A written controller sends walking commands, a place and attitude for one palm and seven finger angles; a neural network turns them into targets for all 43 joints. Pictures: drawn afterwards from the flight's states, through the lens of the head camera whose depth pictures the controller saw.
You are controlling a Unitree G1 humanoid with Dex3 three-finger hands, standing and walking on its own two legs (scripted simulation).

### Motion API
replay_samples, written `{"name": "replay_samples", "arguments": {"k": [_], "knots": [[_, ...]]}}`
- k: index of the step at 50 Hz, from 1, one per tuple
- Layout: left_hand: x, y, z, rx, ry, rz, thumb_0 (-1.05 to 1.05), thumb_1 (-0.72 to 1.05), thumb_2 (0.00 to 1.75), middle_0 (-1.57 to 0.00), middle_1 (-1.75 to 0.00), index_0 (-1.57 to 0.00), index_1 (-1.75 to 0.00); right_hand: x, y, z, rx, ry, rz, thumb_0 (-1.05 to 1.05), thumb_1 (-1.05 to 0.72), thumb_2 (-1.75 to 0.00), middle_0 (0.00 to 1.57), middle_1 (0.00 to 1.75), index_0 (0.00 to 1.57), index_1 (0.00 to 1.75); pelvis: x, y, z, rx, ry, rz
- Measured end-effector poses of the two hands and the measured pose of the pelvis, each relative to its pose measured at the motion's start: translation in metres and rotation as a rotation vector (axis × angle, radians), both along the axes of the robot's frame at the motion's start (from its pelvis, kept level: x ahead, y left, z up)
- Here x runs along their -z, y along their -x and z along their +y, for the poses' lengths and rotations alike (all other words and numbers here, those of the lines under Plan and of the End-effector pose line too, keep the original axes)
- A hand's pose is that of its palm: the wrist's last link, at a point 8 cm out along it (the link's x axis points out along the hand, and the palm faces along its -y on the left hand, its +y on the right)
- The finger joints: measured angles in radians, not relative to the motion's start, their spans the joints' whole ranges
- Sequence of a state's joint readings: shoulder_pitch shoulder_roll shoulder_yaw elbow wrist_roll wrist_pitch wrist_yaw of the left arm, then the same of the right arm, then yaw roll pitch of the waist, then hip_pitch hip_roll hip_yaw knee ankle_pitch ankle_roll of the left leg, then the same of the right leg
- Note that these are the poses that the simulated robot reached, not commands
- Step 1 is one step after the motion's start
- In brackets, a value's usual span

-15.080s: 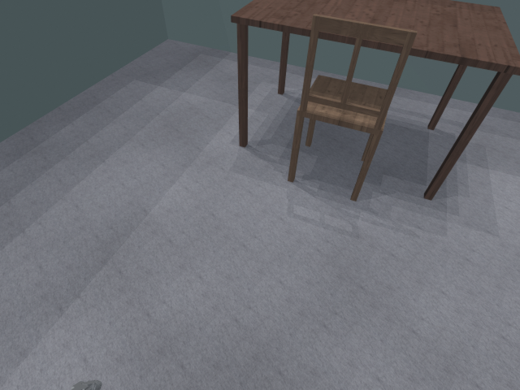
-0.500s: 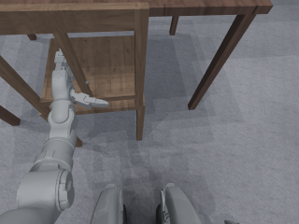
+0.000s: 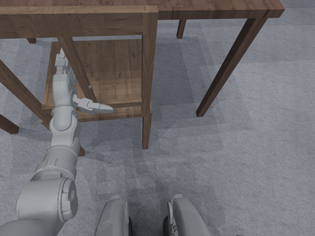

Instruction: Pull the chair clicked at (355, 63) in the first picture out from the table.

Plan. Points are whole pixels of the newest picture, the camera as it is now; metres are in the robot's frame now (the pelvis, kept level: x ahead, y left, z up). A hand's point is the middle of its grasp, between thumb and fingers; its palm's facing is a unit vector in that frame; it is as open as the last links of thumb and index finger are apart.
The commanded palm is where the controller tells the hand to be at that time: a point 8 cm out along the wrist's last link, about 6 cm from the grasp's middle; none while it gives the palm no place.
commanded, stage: hook a spindle and tug to test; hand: left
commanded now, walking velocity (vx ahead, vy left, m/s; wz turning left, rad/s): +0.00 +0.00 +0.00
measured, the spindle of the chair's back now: (81, 76) +0.52 +0.17 +0.03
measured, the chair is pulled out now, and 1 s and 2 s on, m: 0.00 0.00 0.05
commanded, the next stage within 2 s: step backward, pulling the chair out in 1.58 s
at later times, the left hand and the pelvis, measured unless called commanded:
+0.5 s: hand (91, 86) +0.48 +0.14 +0.03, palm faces +0.09 -1.00 -0.02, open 14.7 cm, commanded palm +0.45 +0.18 +0.03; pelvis +0.00 +0.00 +0.00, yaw +0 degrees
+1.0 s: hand (90, 84) +0.49 +0.15 +0.04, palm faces +0.09 -1.00 +0.00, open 5.4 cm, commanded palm +0.45 +0.18 +0.03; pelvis +0.01 +0.00 +0.00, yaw -1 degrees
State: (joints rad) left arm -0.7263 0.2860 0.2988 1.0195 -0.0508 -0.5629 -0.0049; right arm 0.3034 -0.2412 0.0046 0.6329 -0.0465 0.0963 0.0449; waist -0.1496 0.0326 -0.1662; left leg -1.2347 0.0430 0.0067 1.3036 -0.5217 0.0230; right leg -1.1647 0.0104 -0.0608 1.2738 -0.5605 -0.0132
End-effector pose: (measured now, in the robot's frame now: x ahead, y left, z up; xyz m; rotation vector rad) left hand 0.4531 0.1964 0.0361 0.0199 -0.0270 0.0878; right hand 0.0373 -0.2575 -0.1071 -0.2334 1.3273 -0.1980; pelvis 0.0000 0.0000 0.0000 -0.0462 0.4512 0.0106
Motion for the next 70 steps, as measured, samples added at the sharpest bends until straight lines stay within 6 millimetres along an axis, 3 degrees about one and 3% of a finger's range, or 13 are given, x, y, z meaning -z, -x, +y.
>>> {"name": "replay_samples", "arguments": {"k": [11,24,30,37,50,70], "knots": [[0.001,-0.001,0.000,0.003,0.002,0.006,-0.02,-0.50,0.30,-0.09,-0.15,-0.09,-0.15,0.001,-0.006,0.000,-0.007,0.000,-0.010,0.01,-0.91,-0.89,0.20,0.30,0.21,0.30,0.001,0.001,0.000,-0.001,0.001,0.002],[0.001,0.000,-0.003,-0.004,0.001,0.007,-0.02,-0.47,0.31,-0.27,-0.71,-0.26,-0.72,0.002,-0.001,0.001,0.000,-0.009,0.000,0.01,-0.91,-0.89,0.20,0.30,0.21,0.30,0.001,0.001,-0.001,0.001,-0.002,0.000],[0.000,-0.002,0.000,-0.005,0.003,0.008,-0.02,-0.29,0.39,-0.37,-1.03,-0.35,-1.04,0.002,0.001,0.000,0.002,-0.006,0.008,0.01,-0.91,-0.89,0.20,0.30,0.21,0.30,0.001,0.001,-0.001,-0.001,0.000,0.003],[0.001,-0.004,0.002,-0.005,0.009,0.006,-0.01,0.05,0.53,-0.46,-1.31,-0.44,-1.32,0.002,0.002,0.000,0.001,0.000,0.017,0.01,-0.91,-0.89,0.20,0.30,0.21,0.30,0.001,0.000,0.000,-0.002,0.003,0.007],[0.000,-0.006,0.001,-0.007,0.017,0.018,0.00,0.71,0.81,-0.43,-1.41,-0.42,-1.41,-0.003,-0.006,0.005,0.015,-0.014,0.006,0.01,-0.91,-0.89,0.20,0.30,0.20,0.30,-0.004,-0.008,0.004,0.008,0.003,0.008],[-0.001,0.008,-0.003,-0.002,0.021,0.027,0.01,0.75,0.78,-0.39,-1.43,-0.39,-1.43,-0.011,-0.044,0.010,-0.001,-0.043,-0.045,0.01,-0.91,-0.89,0.20,0.30,0.20,0.30,-0.014,-0.028,0.005,0.012,-0.005,0.007]]}}
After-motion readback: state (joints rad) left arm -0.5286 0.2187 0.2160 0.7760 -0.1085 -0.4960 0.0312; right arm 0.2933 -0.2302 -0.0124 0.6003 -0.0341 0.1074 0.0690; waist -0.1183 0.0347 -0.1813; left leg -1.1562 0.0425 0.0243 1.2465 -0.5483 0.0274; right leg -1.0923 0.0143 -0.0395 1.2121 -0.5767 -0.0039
